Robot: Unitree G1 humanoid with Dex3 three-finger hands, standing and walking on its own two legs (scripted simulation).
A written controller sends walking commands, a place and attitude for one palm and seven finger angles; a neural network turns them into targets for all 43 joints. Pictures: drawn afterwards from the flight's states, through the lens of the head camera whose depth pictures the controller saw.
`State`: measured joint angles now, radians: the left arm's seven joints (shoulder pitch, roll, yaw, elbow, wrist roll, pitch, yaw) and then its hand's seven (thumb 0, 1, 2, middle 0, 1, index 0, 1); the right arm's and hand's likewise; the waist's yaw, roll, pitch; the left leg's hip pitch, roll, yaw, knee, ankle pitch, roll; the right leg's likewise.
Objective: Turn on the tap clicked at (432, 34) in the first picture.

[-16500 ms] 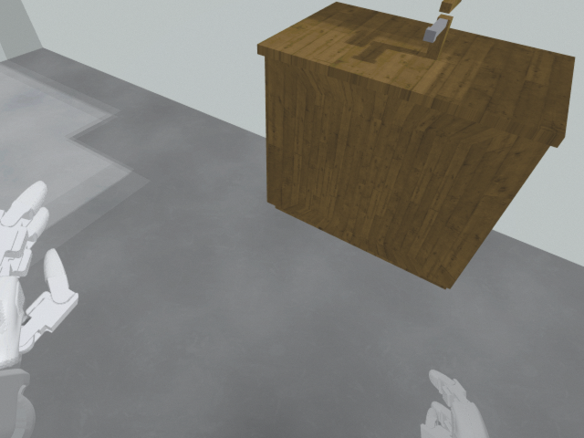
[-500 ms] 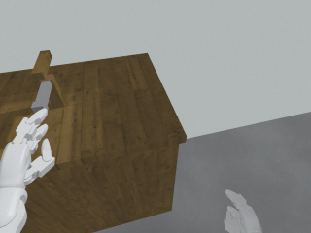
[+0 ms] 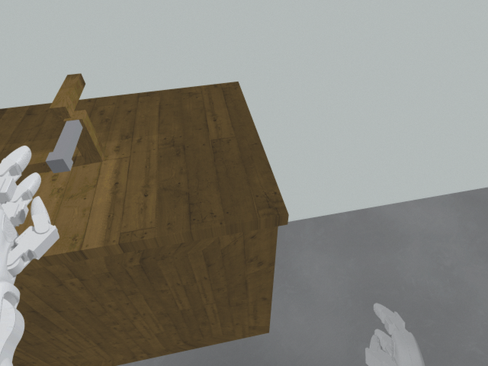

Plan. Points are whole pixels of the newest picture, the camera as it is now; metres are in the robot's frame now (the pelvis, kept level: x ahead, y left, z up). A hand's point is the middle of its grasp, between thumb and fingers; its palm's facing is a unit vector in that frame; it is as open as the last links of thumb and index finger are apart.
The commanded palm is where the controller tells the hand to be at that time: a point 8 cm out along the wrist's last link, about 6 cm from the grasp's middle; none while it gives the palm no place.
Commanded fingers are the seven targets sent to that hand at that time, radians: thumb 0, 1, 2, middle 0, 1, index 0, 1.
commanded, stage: turn the palm inward beside the body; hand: left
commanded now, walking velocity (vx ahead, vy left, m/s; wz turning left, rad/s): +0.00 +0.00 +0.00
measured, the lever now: (59, 161) +0.38 +0.37 +0.15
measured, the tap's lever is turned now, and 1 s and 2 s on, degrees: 0 0 0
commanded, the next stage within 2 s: reach beside the lever's end, fingers flat in 1.40 s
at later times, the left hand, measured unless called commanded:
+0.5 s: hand (23, 237) +0.20 +0.29 +0.19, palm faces +0.47 -0.86 -0.20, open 7.4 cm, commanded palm +0.14 +0.32 +0.21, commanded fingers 0.00 0.90 0.90 -0.20 -0.30 -0.20 -0.30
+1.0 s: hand (42, 264) +0.17 +0.24 +0.20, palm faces +0.49 -0.86 -0.13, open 7.4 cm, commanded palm +0.11 +0.28 +0.21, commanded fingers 0.00 0.90 0.90 -0.20 -0.30 -0.20 -0.30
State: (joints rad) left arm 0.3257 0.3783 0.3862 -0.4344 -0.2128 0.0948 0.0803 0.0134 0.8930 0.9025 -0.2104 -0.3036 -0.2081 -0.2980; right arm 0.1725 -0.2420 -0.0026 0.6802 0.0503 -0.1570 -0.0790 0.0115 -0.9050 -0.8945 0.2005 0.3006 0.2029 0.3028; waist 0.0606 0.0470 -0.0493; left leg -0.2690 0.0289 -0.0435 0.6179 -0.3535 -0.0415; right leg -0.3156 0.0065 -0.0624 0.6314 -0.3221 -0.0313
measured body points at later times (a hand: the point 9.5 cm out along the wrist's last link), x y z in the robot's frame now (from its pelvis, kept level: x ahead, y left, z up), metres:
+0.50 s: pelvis +0.01 +0.05 +0.00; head -0.02 +0.03 +0.45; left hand +0.17 +0.33 +0.20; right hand +0.23 -0.14 -0.06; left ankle -0.02 +0.15 -0.73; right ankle +0.01 -0.09 -0.73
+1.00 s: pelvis -0.02 +0.00 +0.00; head -0.06 -0.03 +0.45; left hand +0.14 +0.28 +0.21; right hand +0.21 -0.20 -0.06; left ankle -0.02 +0.15 -0.73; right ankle +0.01 -0.09 -0.73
